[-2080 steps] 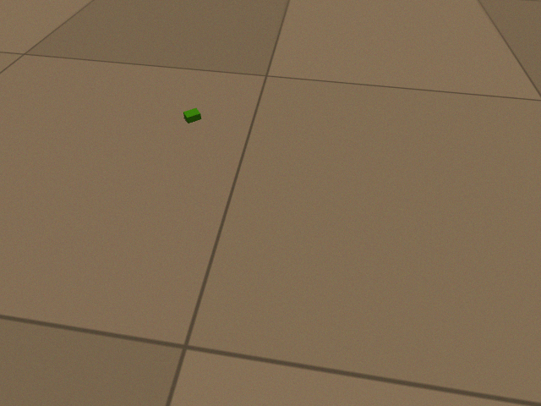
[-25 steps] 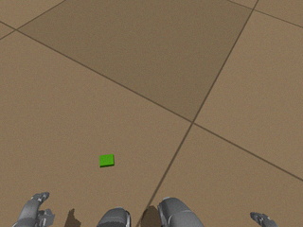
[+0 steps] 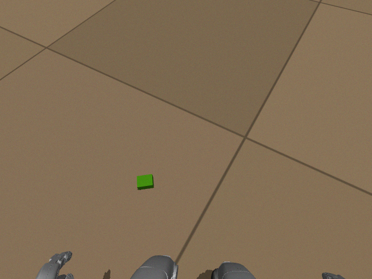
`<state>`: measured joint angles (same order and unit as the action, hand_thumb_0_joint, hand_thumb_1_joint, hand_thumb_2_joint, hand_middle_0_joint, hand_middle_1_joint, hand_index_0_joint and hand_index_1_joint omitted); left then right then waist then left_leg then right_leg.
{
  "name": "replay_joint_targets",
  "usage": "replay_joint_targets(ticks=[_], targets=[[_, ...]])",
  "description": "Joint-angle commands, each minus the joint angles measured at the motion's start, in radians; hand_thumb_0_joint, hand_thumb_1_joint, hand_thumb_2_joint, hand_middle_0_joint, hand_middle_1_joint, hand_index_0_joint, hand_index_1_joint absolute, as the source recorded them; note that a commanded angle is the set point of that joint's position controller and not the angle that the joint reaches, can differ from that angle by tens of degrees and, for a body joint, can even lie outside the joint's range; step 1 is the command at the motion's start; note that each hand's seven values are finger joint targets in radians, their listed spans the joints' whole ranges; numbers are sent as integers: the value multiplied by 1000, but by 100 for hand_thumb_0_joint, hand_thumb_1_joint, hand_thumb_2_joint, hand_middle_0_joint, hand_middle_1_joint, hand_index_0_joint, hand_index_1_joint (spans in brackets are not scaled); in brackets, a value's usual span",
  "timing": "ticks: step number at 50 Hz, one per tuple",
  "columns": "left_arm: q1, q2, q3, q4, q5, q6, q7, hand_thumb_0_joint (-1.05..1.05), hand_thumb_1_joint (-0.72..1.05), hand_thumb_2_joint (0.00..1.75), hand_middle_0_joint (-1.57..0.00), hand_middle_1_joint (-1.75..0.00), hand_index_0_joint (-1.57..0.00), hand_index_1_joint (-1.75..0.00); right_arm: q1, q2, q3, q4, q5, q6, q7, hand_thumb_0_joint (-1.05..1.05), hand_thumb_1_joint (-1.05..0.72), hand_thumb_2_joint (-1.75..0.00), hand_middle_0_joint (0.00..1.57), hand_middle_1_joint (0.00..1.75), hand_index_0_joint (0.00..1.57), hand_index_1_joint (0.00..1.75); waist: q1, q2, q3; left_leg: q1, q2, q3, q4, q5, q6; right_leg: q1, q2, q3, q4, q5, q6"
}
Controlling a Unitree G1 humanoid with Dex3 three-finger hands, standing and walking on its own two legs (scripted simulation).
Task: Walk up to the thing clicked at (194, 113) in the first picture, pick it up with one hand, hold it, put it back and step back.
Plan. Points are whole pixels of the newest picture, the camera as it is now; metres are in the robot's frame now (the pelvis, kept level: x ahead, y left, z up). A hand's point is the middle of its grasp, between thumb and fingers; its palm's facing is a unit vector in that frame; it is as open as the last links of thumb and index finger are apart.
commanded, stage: step back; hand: left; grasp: from above
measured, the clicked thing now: (145, 181) +0.60 +0.27 -0.74
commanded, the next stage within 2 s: none
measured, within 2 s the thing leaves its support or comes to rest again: neither
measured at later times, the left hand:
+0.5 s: hand out of the picture -0.08 +0.26 -0.16, palm faces -0.06 -0.91 -0.40, open 7.4 cm
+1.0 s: hand out of the picture -0.22 +0.24 -0.14, palm faces +0.05 -0.92 -0.40, open 7.4 cm
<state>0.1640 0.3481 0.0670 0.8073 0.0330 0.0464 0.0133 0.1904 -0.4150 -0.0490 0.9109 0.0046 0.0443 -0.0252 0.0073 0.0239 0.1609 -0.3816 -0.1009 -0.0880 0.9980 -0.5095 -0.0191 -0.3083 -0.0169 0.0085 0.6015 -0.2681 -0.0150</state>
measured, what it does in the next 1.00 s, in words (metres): walks backwards: left foot, then right foot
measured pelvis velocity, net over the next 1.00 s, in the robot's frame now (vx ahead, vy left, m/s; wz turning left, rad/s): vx -0.35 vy -0.03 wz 0.08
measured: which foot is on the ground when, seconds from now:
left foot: up 0.00-0.06, down 0.08-0.54, up 0.56-0.86, down 0.88-1.00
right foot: down 0.00-0.10, up 0.12-0.48, down 0.50-0.90, up 0.92-1.00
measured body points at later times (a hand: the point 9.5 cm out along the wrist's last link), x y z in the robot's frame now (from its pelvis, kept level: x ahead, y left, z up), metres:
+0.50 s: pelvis -0.17 -0.02 -0.01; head -0.11 -0.02 +0.43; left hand -0.07 +0.30 -0.13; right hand -0.03 -0.33 -0.11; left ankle -0.05 +0.11 -0.73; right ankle -0.21 -0.15 -0.73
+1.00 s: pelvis -0.35 -0.03 -0.01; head -0.29 -0.02 +0.44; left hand -0.23 +0.29 -0.12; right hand -0.26 -0.34 -0.13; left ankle -0.34 +0.09 -0.73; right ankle -0.30 -0.16 -0.67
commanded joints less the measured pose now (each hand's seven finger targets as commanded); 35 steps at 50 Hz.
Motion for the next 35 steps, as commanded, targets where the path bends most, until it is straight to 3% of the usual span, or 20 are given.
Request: replay_joint_targets(ticks=[1, 3, 4, 5, 6, 7, 9, 10, 14, 18, 22, 24, 25, 26, 27, 28, 29, 30, 32, 35], targets=[[14, 248, 68, -99, -10, -15, 18, 0, 90, 90, -20, -30, -20, -30, 14, -142, -39, -87, -14, -37, -7, 0, -90, -90, 20, 30, 20, 30, 32, -221, -212, -10, 59, 57, -336, 35, 15, 277, -220, 217, -45, 531, -185], [-27, 264, 60, -115, -19, -4, 11, 0, 90, 90, -20, -30, -20, -30, 88, -144, -50, -57, -22, -43, -1, 0, -90, -90, 20, 30, 20, 30, -17, -170, -233, 153, 70, 86, -590, 306, 34, 186, -186, 175, 14, 434, -133], [-17, 233, 50, -125, -21, 1, 8, 0, 90, 90, -20, -30, -20, -30, 78, -184, -66, -65, -37, -46, -1, 0, -90, -90, 20, 30, 20, 30, -12, -99, -226, 234, 158, -45, -611, 396, 64, 49, -135, 156, 47, 258, -76], [11, 191, 42, -127, -25, 3, 4, 0, 90, 90, -20, -30, -20, -30, 47, -269, -83, -83, -50, -48, 3, 0, -90, -90, 20, 30, 20, 30, 5, 138, -221, 303, 378, -328, -641, 534, 153, -140, 13, 54, 227, -99, -19], [-85, 227, 62, -135, -22, 2, 22, 0, 90, 90, -20, -30, -20, -30, 30, -343, -96, -99, -40, -47, 9, 0, -90, -90, 20, 30, 20, 30, -62, 220, -193, 149, 499, -432, -664, 669, 287, -127, 93, 88, 415, -391, 1], [-95, 237, 67, -118, -13, 4, 29, 0, 90, 90, -20, -30, -20, -30, 8, -309, -93, -97, -40, -50, 5, 0, -90, -90, 20, 30, 20, 30, -52, 138, -171, 106, 486, -395, -648, 693, 298, -113, 103, 177, 551, -381, -5], [-43, 215, 63, -85, -33, 4, 26, 0, 90, 90, -20, -30, -20, -30, -70, -223, -62, -105, -43, -51, -5, 0, -90, -90, 20, 30, 20, 30, 5, 42, -157, 159, 357, -198, -588, 772, 223, -178, 134, 218, 650, -290, -12], [-2, 220, 67, -71, -32, 3, 24, 0, 90, 90, -20, -30, -20, -30, -80, -221, -61, -116, -36, -52, -7, 0, -90, -90, 20, 30, 20, 30, 23, 79, -146, 163, 349, -161, -581, 778, 215, -188, 134, 203, 683, -260, -8], [31, 214, 72, -61, -16, -1, 19, 0, 90, 90, -20, -30, -20, -30, -37, -188, -63, -129, -31, -50, -10, 0, -90, -90, 20, 30, 20, 30, -14, 89, -179, 302, 357, -156, -552, 777, 256, -208, 116, 170, 619, -248, 45], [12, 209, 69, -70, -16, -5, 11, 0, 90, 90, -20, -30, -20, -30, -19, -212, -72, -139, -34, -42, -9, 0, -90, -90, 20, 30, 20, 30, -46, 129, -200, 315, 381, -152, -543, 712, 280, -148, 78, 111, 415, -267, 55], [94, 208, 69, -26, -14, -11, -6, 0, 90, 90, -20, -30, -20, -30, -68, -240, -79, -165, -38, -27, 3, 0, -90, -90, 20, 30, 20, 30, -17, 190, -249, 221, 356, -131, -562, 492, 223, 19, 42, 25, 116, -191, 18], [196, 207, 74, 24, -10, -17, -11, 0, 90, 90, -20, -30, -20, -30, -106, -249, -79, -170, -29, -13, 7, 0, -90, -90, 20, 30, 20, 30, 36, 179, -277, 129, 331, -107, -516, 422, 172, 167, 37, -15, -117, -56, -14], [206, 234, 82, 27, 2, -22, -10, 0, 90, 90, -20, -30, -20, -30, -96, -222, -69, -172, -24, -8, 9, 0, -90, -90, 20, 30, 20, 30, 38, 113, -254, 19, 278, -85, -463, 304, 116, 206, 8, 61, -156, -49, -37], [196, 303, 102, 8, 17, -26, -10, 0, 90, 90, -20, -30, -20, -30, -102, -154, -52, -189, -14, -8, 11, 0, -90, -90, 20, 30, 20, 30, 43, -119, -193, -175, 114, -37, -272, 85, 47, 191, -177, 370, -248, -156, -98], [89, 423, 123, -37, 16, -20, -9, 0, 90, 90, -20, -30, -20, -30, -145, -149, -60, -195, -13, -7, -8, 0, -90, -90, 20, 30, 20, 30, 79, -334, -130, -139, 3, -1, -1, -94, 8, -95, -394, 566, -358, -169, -262], [7, 408, 116, -73, 10, -25, -4, 0, 90, 90, -20, -30, -20, -30, -128, -188, -70, -182, -18, -2, -13, 0, -90, -90, 20, 30, 20, 30, 45, -273, -57, -99, 39, -97, 152, -70, -4, -233, -424, 573, -382, -178, -285], [-75, 340, 95, -94, 2, -31, 2, 0, 90, 90, -20, -30, -20, -30, -70, -198, -70, -150, -12, -2, -11, 0, -90, -90, 20, 30, 20, 30, -10, -147, -45, -101, 3, -123, 207, 15, 2, -194, -318, 390, -301, -39, -234], [-118, 292, 81, -96, 8, -32, 9, 0, 90, 90, -20, -30, -20, -30, -31, -181, -64, -127, -5, -7, -8, 0, -90, -90, 20, 30, 20, 30, -38, -113, -51, -97, -25, -101, 218, 61, 7, -155, -232, 246, -239, 118, -177], [-119, 286, 88, -107, 17, -35, 14, 0, 90, 90, -20, -30, -20, -30, 15, -180, -58, -116, -7, -16, -7, 0, -90, -90, 20, 30, 20, 30, -34, -191, -108, -71, -16, -69, 245, 74, -7, -70, -213, 187, -187, 223, -171], [-28, 262, 78, -96, 15, -29, 20, 0, 90, 90, -20, -30, -20, -30, 1, -159, -47, -123, -16, -16, -9, 0, -90, -90, 20, 30, 20, 30, 27, -190, -137, -129, 1, -28, 103, 5, -18, 125, -230, 172, -145, 307, -184]])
